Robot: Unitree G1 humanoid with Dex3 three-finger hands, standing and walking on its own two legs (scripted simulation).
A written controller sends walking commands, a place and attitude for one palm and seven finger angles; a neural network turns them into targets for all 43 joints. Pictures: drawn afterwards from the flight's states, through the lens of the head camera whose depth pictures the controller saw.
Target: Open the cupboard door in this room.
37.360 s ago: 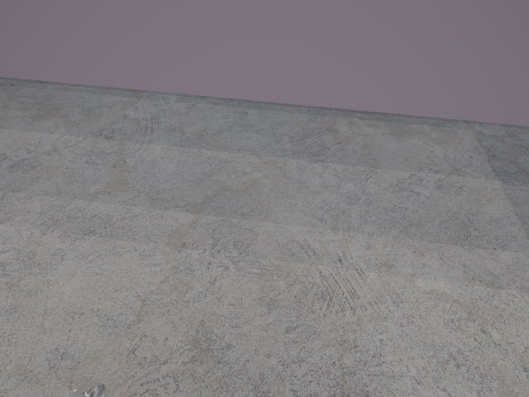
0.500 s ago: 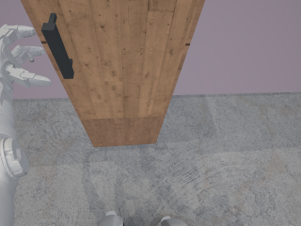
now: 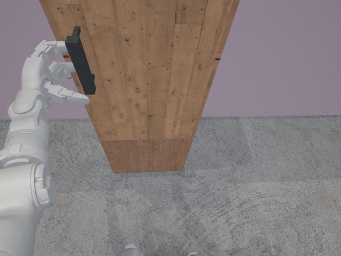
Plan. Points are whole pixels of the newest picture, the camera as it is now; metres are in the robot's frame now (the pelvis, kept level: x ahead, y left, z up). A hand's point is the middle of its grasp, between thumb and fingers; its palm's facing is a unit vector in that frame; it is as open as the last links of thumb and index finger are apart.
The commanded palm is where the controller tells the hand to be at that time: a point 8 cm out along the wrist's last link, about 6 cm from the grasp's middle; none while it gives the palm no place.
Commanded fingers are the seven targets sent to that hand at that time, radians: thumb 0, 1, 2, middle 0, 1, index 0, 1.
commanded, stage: slide the fingers in behind the handle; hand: left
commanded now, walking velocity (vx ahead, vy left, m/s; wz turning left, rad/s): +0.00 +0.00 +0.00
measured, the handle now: (84, 62) +0.54 +0.18 +0.12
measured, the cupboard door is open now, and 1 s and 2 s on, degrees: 0 0 0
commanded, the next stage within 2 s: close the thumb around the handle in 0.98 s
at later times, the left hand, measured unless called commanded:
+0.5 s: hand (87, 75) +0.50 +0.17 +0.12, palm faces +0.01 -1.00 -0.03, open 13.9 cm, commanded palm +0.47 +0.21 +0.12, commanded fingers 0.00 -0.50 0.30 -0.30 -1.20 -0.30 -1.20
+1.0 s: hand (92, 75) +0.49 +0.16 +0.12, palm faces +0.03 -1.00 -0.01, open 14.0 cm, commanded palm +0.47 +0.21 +0.12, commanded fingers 0.00 -0.50 0.30 -0.30 -1.20 -0.30 -1.20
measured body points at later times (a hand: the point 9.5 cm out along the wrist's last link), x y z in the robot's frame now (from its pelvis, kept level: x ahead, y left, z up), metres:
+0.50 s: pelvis -0.01 -0.01 +0.00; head +0.08 +0.00 +0.44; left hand +0.49 +0.22 +0.13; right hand -0.02 -0.28 -0.11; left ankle +0.02 +0.09 -0.70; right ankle -0.04 -0.11 -0.70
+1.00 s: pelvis +0.00 -0.02 +0.00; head +0.08 -0.01 +0.44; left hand +0.49 +0.21 +0.13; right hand +0.00 -0.29 -0.11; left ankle +0.02 +0.09 -0.70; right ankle -0.04 -0.11 -0.70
